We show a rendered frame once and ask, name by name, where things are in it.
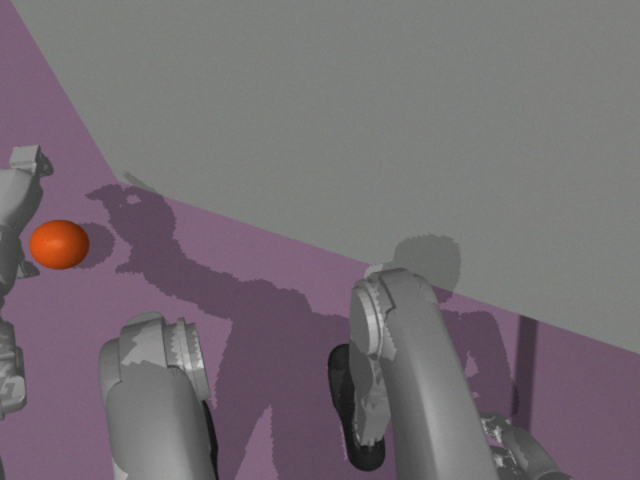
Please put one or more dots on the right robot foot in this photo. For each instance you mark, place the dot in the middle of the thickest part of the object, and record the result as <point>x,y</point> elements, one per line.
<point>342,389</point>

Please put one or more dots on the right robot hand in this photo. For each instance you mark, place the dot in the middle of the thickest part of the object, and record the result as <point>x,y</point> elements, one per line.
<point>522,457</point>

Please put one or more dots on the ball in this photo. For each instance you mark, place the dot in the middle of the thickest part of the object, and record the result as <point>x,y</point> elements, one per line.
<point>59,244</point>

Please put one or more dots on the left robot foot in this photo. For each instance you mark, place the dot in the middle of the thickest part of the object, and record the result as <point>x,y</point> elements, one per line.
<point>212,436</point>

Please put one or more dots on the left robot arm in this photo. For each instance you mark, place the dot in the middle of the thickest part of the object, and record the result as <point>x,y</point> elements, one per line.
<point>12,374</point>

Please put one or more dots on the left robot hand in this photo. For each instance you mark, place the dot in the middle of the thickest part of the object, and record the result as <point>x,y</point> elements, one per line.
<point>21,194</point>

